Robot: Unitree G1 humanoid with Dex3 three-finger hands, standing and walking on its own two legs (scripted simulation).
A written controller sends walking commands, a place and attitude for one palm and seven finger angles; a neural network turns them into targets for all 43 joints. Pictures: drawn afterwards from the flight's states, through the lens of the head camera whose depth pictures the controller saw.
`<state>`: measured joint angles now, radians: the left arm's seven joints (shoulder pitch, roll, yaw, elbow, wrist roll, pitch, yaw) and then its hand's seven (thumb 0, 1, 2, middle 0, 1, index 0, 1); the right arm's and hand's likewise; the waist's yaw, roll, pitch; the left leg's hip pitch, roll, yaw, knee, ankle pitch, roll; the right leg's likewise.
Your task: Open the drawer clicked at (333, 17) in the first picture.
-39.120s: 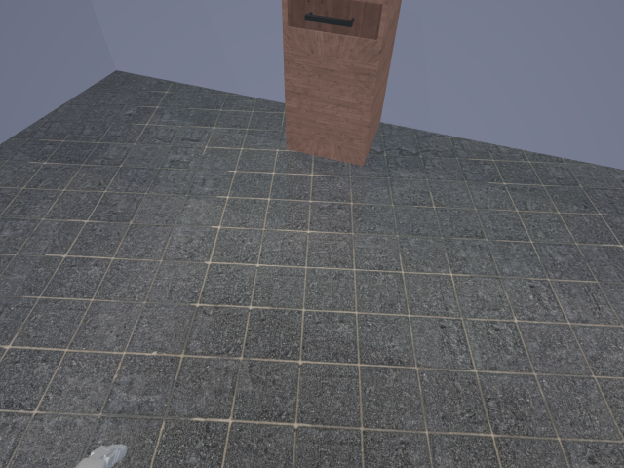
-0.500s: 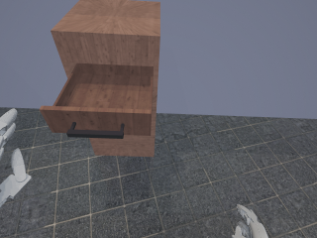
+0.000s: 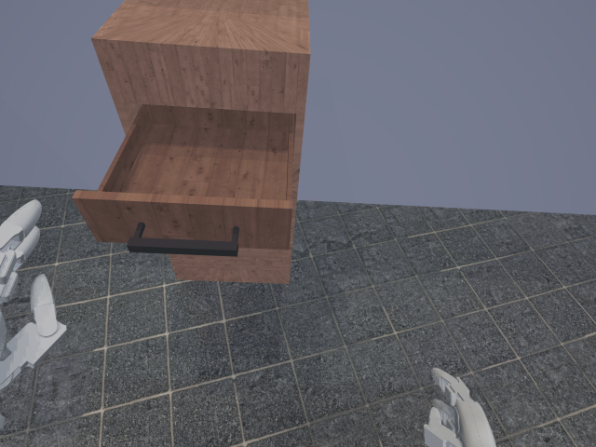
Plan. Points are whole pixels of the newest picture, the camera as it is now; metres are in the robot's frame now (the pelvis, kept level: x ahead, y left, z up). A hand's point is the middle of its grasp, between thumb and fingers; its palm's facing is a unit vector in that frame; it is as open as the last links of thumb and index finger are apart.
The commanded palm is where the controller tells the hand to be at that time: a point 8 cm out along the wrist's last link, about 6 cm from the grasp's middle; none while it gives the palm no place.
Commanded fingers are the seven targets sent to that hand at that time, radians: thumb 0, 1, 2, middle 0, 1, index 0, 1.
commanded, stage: stop stepping back and stand still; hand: left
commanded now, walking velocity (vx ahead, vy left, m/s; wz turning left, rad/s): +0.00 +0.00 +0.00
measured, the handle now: (186, 238) +0.47 +0.23 -0.07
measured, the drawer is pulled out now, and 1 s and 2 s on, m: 0.30 0.30 0.30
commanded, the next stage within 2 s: let the arm hang, fingers relaxed in 0.12 s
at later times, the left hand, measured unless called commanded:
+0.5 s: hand out of the picture +0.07 +0.17 -0.16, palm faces -0.05 -0.98 -0.20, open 7.4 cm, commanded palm none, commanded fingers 0.00 0.90 0.90 -0.20 -0.30 -0.20 -0.30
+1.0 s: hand out of the picture -0.04 +0.16 -0.17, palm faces +0.01 -0.97 -0.23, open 7.4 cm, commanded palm none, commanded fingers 0.00 0.90 0.90 -0.20 -0.30 -0.20 -0.30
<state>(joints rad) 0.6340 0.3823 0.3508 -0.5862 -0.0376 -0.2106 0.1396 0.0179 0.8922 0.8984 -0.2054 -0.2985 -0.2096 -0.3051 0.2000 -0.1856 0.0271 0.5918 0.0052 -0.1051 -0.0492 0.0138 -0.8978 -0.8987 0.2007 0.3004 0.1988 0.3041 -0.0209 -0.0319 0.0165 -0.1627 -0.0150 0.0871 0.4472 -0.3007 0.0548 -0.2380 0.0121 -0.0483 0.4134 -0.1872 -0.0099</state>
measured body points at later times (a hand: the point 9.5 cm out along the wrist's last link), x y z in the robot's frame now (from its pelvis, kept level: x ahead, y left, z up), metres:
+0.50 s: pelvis -0.02 -0.01 -0.01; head -0.01 +0.00 +0.44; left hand +0.07 +0.22 -0.14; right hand +0.06 -0.26 -0.13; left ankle -0.04 +0.07 -0.74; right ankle +0.02 -0.11 -0.74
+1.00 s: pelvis -0.02 -0.02 +0.00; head -0.02 -0.03 +0.45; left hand -0.04 +0.21 -0.15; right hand -0.06 -0.21 -0.17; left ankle -0.04 +0.07 -0.74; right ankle +0.02 -0.11 -0.74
